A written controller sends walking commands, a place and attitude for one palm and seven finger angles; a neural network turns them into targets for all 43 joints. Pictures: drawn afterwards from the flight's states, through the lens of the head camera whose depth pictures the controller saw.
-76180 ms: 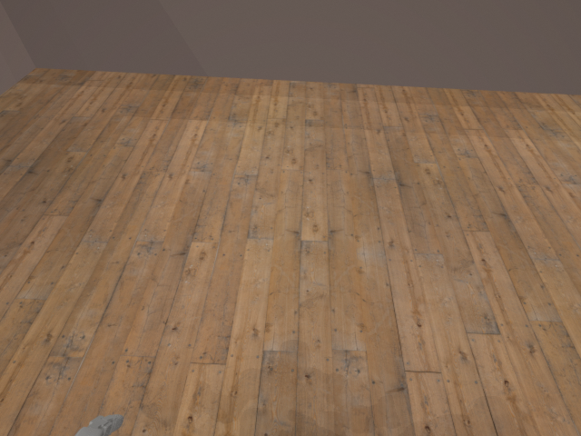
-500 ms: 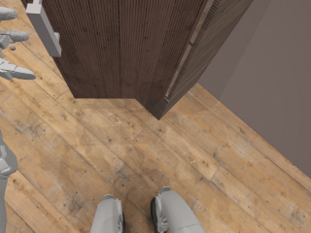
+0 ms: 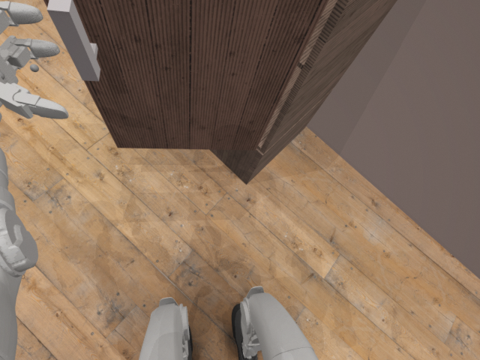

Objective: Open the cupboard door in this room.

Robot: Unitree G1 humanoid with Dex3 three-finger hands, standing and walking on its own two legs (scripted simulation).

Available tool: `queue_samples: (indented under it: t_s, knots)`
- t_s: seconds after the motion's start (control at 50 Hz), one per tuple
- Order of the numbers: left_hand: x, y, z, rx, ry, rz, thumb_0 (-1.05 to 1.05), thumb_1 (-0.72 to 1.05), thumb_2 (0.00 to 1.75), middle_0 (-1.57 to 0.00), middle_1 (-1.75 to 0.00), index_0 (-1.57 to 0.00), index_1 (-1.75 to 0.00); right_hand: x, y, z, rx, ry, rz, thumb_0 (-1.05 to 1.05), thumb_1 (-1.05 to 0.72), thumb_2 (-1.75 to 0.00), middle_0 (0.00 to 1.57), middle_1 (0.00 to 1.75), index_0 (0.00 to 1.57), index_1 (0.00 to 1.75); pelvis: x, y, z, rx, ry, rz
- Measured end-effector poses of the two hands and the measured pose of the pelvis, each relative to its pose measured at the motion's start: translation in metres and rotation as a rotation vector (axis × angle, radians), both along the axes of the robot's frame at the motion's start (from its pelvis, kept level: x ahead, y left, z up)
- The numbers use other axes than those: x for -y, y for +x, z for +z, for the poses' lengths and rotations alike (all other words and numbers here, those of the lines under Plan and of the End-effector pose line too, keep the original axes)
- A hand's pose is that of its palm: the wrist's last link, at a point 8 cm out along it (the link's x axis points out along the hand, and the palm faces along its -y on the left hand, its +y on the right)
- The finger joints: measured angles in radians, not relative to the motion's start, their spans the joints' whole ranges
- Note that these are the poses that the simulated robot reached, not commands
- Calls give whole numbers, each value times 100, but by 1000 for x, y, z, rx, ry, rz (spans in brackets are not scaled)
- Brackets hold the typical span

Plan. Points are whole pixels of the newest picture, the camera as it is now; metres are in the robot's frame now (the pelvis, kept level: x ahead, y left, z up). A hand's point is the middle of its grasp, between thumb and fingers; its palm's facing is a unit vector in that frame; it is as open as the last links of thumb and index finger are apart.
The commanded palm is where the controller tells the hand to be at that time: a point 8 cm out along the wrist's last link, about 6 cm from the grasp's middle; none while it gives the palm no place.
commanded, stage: slide the fingers in behind the handle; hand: left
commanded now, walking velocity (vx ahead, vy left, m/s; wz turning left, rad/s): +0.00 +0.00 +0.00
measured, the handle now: (79, 32) +0.59 +0.19 +0.07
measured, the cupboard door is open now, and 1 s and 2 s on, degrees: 47 47 47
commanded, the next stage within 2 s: close the thumb around the handle in 1.28 s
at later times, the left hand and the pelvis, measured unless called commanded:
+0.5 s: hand (71, 67) +0.53 +0.20 +0.07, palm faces -0.04 -1.00 -0.01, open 13.9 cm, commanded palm +0.52 +0.23 +0.07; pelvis +0.00 -0.01 +0.01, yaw +0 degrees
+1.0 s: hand (92, 67) +0.53 +0.17 +0.07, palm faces -0.03 -1.00 -0.01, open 13.9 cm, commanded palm +0.51 +0.22 +0.07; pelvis +0.00 -0.02 +0.01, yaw +1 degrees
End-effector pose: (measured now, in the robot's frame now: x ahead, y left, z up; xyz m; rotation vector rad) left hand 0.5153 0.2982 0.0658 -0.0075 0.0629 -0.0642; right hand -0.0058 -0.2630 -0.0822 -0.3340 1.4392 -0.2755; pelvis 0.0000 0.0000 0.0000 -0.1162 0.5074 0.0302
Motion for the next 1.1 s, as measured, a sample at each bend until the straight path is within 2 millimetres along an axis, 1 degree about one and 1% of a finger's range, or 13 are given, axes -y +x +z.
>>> queue_samples:
  t_s: [0.1, 0.26, 0.36, 0.5, 0.6, 0.68, 0.84, 0.96, 1.1]
  knots:
    - [8, -1, 0, -16, 7, 11, -1, -50, 30, -30, -120, -30, -120, -6, -2, 0, 5, 24, -11, 1, -90, -90, 20, 30, 21, 30, -2, 2, 4, 11, 5, -4]
    - [22, -2, 10, 7, 13, 12, -1, -50, 30, -30, -120, -30, -120, -12, -6, -1, 0, 56, -20, 1, -90, -90, 20, 30, 21, 30, -1, 4, 8, 26, 14, -2]
    - [34, -2, 6, -21, 14, 6, -1, -50, 30, -30, -120, -30, -120, -10, -6, -1, 4, 60, -21, 1, -90, -90, 20, 30, 21, 30, 1, 3, 8, 32, 20, -2]
    - [47, -1, 4, 8, 14, 20, -1, -50, 30, -30, -120, -30, -120, -1, -6, -3, 9, 54, -20, 1, -90, -90, 20, 30, 21, 30, 5, 3, 7, 30, 28, -7]
    - [52, 1, 1, -3, 22, 27, -1, -49, 30, -30, -121, -30, -120, 5, -4, -4, 12, 50, -22, 1, -90, -90, 20, 30, 21, 30, 9, 3, 6, 28, 32, -9]
    - [54, 0, 4, 8, 32, 29, -1, -49, 30, -30, -121, -30, -120, 7, -2, -5, 12, 55, -21, 1, -90, -90, 20, 30, 21, 30, 11, 3, 6, 28, 36, -10]
    - [66, 0, 2, -13, 18, 19, -1, -50, 30, -30, -121, -30, -120, 11, 3, -7, 24, 61, -13, 1, -90, -90, 20, 30, 21, 30, 16, 4, 7, 31, 41, -6]
    - [73, 0, 3, 4, 18, 27, -1, -49, 30, -30, -121, -30, -120, 13, 7, -8, 42, 64, -13, 1, -90, -90, 20, 30, 21, 30, 18, 5, 6, 32, 44, -10]
    - [68, -2, 4, -3, 33, 44, -1, -49, 30, -30, -121, -30, -120, 13, 6, -9, 52, 71, -19, 1, -90, -90, 20, 30, 21, 30, 19, 4, 6, 36, 47, -15]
